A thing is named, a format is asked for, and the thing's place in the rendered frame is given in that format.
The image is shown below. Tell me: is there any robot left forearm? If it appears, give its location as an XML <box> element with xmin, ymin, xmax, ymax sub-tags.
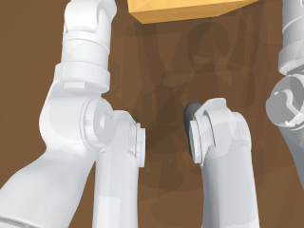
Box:
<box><xmin>39</xmin><ymin>0</ymin><xmax>117</xmax><ymax>129</ymax></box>

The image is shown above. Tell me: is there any right robot shin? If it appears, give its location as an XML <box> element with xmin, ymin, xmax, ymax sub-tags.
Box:
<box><xmin>192</xmin><ymin>98</ymin><xmax>252</xmax><ymax>150</ymax></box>

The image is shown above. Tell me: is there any carton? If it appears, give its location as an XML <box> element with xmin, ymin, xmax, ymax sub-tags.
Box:
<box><xmin>127</xmin><ymin>0</ymin><xmax>259</xmax><ymax>24</ymax></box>

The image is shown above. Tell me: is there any robot left upper arm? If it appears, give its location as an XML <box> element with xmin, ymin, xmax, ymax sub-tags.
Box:
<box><xmin>0</xmin><ymin>95</ymin><xmax>117</xmax><ymax>228</ymax></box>

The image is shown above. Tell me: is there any robot right upper arm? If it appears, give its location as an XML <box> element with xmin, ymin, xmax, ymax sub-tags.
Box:
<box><xmin>265</xmin><ymin>71</ymin><xmax>304</xmax><ymax>190</ymax></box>

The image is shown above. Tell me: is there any robot right foot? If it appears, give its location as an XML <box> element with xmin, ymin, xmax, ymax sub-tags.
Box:
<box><xmin>183</xmin><ymin>102</ymin><xmax>202</xmax><ymax>158</ymax></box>

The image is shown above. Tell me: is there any robot right forearm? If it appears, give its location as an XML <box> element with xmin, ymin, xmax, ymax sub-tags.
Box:
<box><xmin>277</xmin><ymin>0</ymin><xmax>304</xmax><ymax>76</ymax></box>

